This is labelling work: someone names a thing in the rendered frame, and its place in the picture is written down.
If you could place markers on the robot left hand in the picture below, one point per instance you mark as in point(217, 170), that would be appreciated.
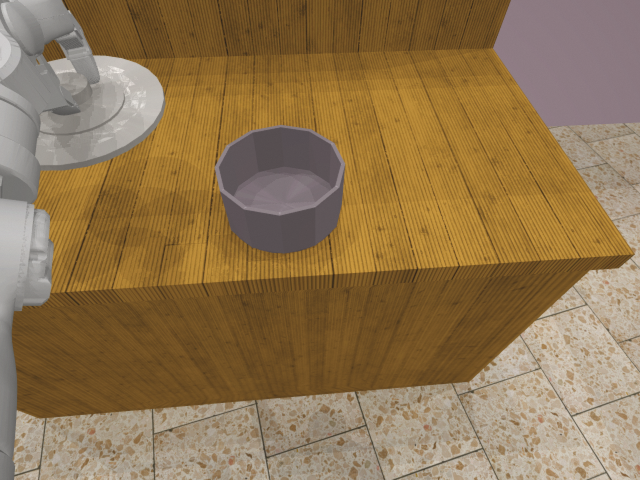
point(58, 23)

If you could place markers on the knob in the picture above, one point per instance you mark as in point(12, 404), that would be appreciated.
point(77, 84)

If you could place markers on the pot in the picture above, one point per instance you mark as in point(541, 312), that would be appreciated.
point(282, 187)

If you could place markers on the table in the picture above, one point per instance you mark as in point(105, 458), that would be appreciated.
point(462, 218)

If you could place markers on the left robot upper arm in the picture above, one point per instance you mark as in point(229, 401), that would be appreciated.
point(26, 255)

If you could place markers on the robot left forearm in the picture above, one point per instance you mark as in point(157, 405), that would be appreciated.
point(24, 94)

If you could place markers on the lid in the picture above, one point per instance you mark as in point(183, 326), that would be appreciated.
point(125, 107)

